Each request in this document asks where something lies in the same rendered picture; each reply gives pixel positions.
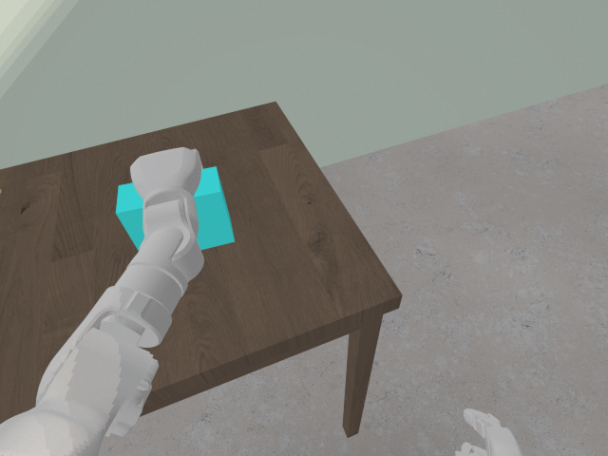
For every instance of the left robot upper arm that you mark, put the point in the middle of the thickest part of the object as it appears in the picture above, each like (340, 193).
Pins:
(100, 389)

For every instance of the robot left hand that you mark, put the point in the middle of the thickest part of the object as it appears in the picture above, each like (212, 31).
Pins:
(178, 167)

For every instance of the left robot forearm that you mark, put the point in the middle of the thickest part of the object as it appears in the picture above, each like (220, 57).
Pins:
(138, 308)

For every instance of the robot right hand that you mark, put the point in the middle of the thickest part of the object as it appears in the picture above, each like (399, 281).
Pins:
(499, 440)

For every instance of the table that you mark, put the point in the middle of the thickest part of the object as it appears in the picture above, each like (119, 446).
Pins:
(299, 274)

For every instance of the sponge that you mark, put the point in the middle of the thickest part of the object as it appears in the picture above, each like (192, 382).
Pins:
(215, 227)

